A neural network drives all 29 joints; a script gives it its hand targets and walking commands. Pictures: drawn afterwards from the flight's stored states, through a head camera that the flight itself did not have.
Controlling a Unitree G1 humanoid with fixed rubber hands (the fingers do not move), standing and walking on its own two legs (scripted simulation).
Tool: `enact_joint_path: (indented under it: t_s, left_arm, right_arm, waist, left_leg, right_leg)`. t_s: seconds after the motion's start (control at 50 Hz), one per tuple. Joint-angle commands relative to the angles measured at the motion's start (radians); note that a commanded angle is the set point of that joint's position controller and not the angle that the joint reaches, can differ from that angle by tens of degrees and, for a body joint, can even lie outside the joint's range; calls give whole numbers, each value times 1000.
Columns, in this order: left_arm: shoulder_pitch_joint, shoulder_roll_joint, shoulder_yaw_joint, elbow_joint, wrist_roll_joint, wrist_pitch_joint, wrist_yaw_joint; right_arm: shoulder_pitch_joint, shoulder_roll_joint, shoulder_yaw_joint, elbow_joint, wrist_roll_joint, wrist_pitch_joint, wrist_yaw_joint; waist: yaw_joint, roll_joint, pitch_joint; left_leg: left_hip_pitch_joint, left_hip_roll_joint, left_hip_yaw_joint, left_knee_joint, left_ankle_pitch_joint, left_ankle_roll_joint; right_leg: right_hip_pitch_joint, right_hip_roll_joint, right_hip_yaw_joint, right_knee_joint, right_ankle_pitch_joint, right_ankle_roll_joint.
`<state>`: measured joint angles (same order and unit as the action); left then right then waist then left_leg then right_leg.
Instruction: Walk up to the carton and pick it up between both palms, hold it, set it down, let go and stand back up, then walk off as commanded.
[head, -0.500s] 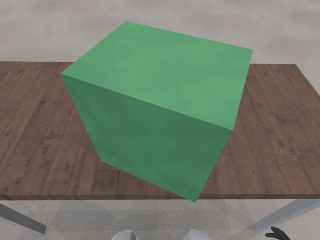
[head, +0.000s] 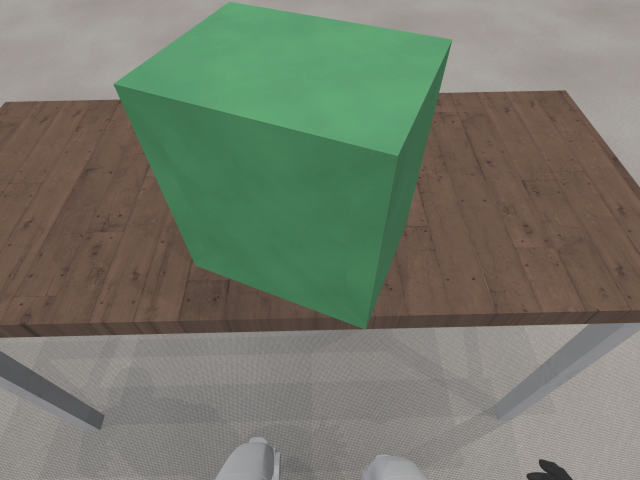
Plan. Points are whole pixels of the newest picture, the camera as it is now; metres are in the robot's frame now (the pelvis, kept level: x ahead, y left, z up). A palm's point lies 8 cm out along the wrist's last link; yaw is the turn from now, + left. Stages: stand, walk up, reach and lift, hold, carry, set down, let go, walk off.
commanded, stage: walk up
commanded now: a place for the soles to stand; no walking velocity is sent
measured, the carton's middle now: (300, 172) +0.46 +0.02 +0.13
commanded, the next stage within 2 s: none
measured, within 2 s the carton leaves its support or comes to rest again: neither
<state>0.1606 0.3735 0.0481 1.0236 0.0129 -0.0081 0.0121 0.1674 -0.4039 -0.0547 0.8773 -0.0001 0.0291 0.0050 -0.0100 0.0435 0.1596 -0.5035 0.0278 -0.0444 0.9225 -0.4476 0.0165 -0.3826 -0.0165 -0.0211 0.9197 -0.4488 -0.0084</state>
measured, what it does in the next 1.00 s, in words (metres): steps on the spot: left foot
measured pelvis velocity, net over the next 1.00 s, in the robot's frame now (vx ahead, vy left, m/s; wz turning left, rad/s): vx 0.00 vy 0.01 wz -0.01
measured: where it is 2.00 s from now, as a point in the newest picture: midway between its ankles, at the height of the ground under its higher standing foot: outside the picture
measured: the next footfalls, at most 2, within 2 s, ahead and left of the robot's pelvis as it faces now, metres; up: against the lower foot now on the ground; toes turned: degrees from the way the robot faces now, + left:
left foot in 0.50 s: +0.11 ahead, +0.11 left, +0.00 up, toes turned -1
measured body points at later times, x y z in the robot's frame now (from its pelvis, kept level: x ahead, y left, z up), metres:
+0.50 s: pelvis -0.03 +0.02 +0.00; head -0.02 +0.02 +0.44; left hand +0.03 +0.34 -0.13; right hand +0.06 -0.31 -0.11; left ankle +0.03 +0.14 -0.69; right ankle +0.03 -0.12 -0.69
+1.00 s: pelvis +0.00 +0.01 +0.00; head +0.04 +0.01 +0.45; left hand +0.09 +0.34 -0.12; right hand +0.08 -0.31 -0.11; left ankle +0.03 +0.14 -0.69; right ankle +0.01 -0.13 -0.69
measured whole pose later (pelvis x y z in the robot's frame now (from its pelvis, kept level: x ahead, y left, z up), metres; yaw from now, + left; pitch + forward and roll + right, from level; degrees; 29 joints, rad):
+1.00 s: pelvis +0.00 +0.01 +0.00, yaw -1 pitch -3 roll -1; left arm 0.15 0.40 0.06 1.01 0.02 -0.05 -0.01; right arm 0.19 -0.39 -0.04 0.89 0.00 -0.02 0.00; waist -0.01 0.01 0.16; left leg -0.41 0.01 -0.03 0.93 -0.45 0.01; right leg -0.38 -0.03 0.00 0.90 -0.46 -0.01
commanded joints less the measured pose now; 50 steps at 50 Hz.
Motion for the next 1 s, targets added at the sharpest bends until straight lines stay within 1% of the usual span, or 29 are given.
enact_joint_path:
  t_s: [0.0, 0.04, 0.08, 0.12, 0.16, 0.26, 0.28, 0.3, 0.32, 0.34, 0.38, 0.44, 0.46, 0.48, 0.5, 0.52, 0.56, 0.6, 0.64, 0.66, 0.68, 0.7, 0.72, 0.78, 0.84, 0.86, 0.9, 0.94, 0.98]
  left_arm:
    - [-181, 292, 61, -136, 13, -32, 0]
    - [-212, 273, 60, -132, 4, -22, -2]
    - [-173, 259, 60, -124, 5, -12, -5]
    - [-106, 242, 62, -94, 2, -2, -9]
    - [15, 251, 65, -56, -2, 4, -18]
    - [150, 250, 82, -33, 0, 4, -22]
    - [173, 265, 91, -14, 3, 5, -21]
    - [159, 296, 93, -25, 11, 3, -18]
    - [89, 372, 101, -56, 23, -8, -13]
    - [-60, 402, 108, -98, 33, -17, -3]
    - [-170, 356, 92, -135, 38, -32, 5]
    - [-192, 293, 78, -141, 38, -22, -4]
    - [-154, 258, 64, -113, 36, -16, -6]
    - [-113, 197, 50, -105, 20, -11, -3]
    - [-101, 211, 50, -105, 4, -10, 3]
    - [-67, 260, 56, -85, 0, -13, 6]
    - [-1, 277, 68, -55, 2, -25, -2]
    - [68, 250, 71, -35, 3, -31, -10]
    - [131, 241, 70, -28, 8, -47, -6]
    - [123, 268, 71, -38, 17, -58, -1]
    - [103, 356, 89, -44, 18, -66, 1]
    - [70, 379, 90, -65, 15, -70, 3]
    - [15, 384, 82, -82, 13, -67, 5]
    - [-52, 300, 58, -92, 1, -56, 2]
    - [-64, 227, 39, -90, -10, -45, 4]
    - [-39, 214, 38, -88, -10, -48, 9]
    - [21, 231, 37, -76, -16, -64, 9]
    - [54, 286, 54, -59, -9, -71, 7]
    - [57, 344, 68, -73, -9, -72, 9]
  right_arm:
    - [58, -206, -63, 10, -15, -43, -6]
    - [106, -210, -64, 26, -14, -46, -10]
    - [81, -231, -67, 16, -20, -44, -6]
    - [-19, -255, -67, -15, -32, -42, -6]
    - [-102, -302, -70, -43, -42, -46, -12]
    - [-145, -295, -68, -64, -39, -41, -13]
    - [-144, -286, -73, -56, -38, -32, -12]
    - [-135, -240, -66, -57, -38, -26, -12]
    - [-116, -226, -71, -53, -32, -23, -16]
    - [-70, -227, -74, -39, -26, -28, -16]
    - [41, -227, -75, 13, -14, -31, 2]
    - [159, -200, -82, 43, -9, -44, 6]
    - [200, -197, -76, 58, -18, -51, -1]
    - [178, -231, -75, 41, -34, -61, -10]
    - [69, -267, -74, 3, -40, -69, -11]
    - [-11, -317, -82, -9, -38, -65, -12]
    - [-105, -313, -80, -25, -35, -66, -17]
    - [-98, -297, -70, -31, -33, -67, -11]
    - [-79, -246, -54, -24, -29, -59, -5]
    - [-49, -193, -41, -33, -19, -58, -5]
    - [-61, -178, -46, -34, -16, -56, -9]
    - [-59, -201, -52, -35, -23, -57, -16]
    - [-33, -225, -58, -26, -19, -63, -18]
    - [75, -209, -61, 25, -17, -79, -14]
    - [56, -273, -60, 10, -16, -91, -17]
    - [27, -275, -56, 1, -17, -88, -19]
    - [-51, -249, -46, -10, -9, -83, -20]
    - [-93, -209, -36, -35, 4, -77, -22]
    - [-52, -192, -32, -27, 1, -69, -31]
  waist:
    - [-39, -197, -174]
    - [-53, -182, -157]
    - [-40, -68, -117]
    - [1, 5, -66]
    - [53, 99, -115]
    - [84, 141, -155]
    - [105, 74, -137]
    - [98, -112, -95]
    - [69, -267, -70]
    - [30, -234, -26]
    - [-40, -124, -78]
    - [-93, -109, -151]
    - [-102, -35, -143]
    - [-77, 149, -123]
    - [-29, 104, -47]
    - [-12, 93, -47]
    - [36, 54, -21]
    - [48, 116, -71]
    - [83, 41, -161]
    - [73, -119, -180]
    - [66, -191, -179]
    - [56, -163, -167]
    - [30, -139, -154]
    - [-34, -88, -182]
    - [-18, 49, -223]
    - [12, 52, -226]
    - [50, 15, -253]
    - [63, -55, -293]
    - [40, -128, -267]
  left_leg:
    - [291, -23, 50, -106, 105, 32]
    - [348, -18, 31, -160, 138, 37]
    - [239, 15, -87, -323, -72, 50]
    - [-13, 130, -314, -542, -481, 104]
    - [-134, 229, -433, -673, -513, 136]
    - [-151, 187, -288, -535, -335, 104]
    - [-234, 112, -202, -455, -369, 52]
    - [-229, 9, -107, -243, -380, 10]
    - [-152, -89, 4, 100, -180, -18]
    - [-65, -42, -59, 212, -86, -14]
    - [182, -24, 38, 209, 10, -3]
    - [344, -45, 100, -95, 53, 28]
    - [392, -34, 8, -221, -52, 53]
    - [332, 124, -330, -480, -294, 112]
    - [159, 248, -590, -643, -427, 182]
    - [81, 294, -648, -684, -533, 236]
    - [-23, 277, -532, -636, -405, 214]
    - [-24, 219, -385, -541, -240, 183]
    - [-33, 142, -217, -351, -99, 112]
    - [-73, 66, -126, -183, -58, 53]
    - [-130, -33, 3, -24, -55, 9]
    - [-120, -18, -5, 7, -125, 3]
    - [-36, 0, -14, 0, -136, 14]
    - [204, 19, -20, -234, 93, 45]
    - [289, 202, -396, -411, 262, 184]
    - [258, 229, -406, -402, 349, 210]
    - [191, 182, -267, -286, 492, 167]
    - [79, 53, -68, -128, 447, 49]
    - [16, 21, 11, -27, 222, 14]
  right_leg:
    - [-199, -198, 293, -408, -153, -138]
    - [-265, -157, 249, -396, -262, -105]
    - [-243, -90, 172, -335, -386, -73]
    - [-114, -29, 99, -185, -343, -45]
    - [65, 35, 3, 99, -148, -37]
    - [170, 8, 5, -53, -134, -68]
    - [193, -21, 70, -156, -263, -83]
    - [62, -120, 308, -431, -528, -126]
    - [-108, -295, 605, -659, -698, -187]
    - [-248, -377, 724, -710, -692, -253]
    - [-341, -289, 491, -621, -468, -200]
    - [-272, -150, 245, -376, -245, -111]
    - [-296, -108, 195, -253, -290, -80]
    - [-303, -34, 102, -23, -224, -30]
    - [-258, 8, 85, 92, -124, -18]
    - [-194, -2, 108, 127, -140, -21]
    - [-57, -23, 84, 80, -108, -23]
    - [67, -18, 45, -30, -45, -28]
    - [209, -34, 85, -264, -8, -51]
    - [229, -129, 290, -426, -74, -96]
    - [231, -252, 532, -507, -133, -170]
    - [183, -320, 636, -515, -80, -228]
    - [87, -336, 616, -483, 13, -250]
    - [-16, -196, 305, -314, 184, -140]
    - [-69, -12, 47, -37, 158, -15]
    - [-19, -6, 49, -69, 103, -20]
    - [82, -39, 83, -162, 249, -44]
    - [233, -130, 229, -275, 397, -123]
    - [232, -260, 411, -322, 435, -218]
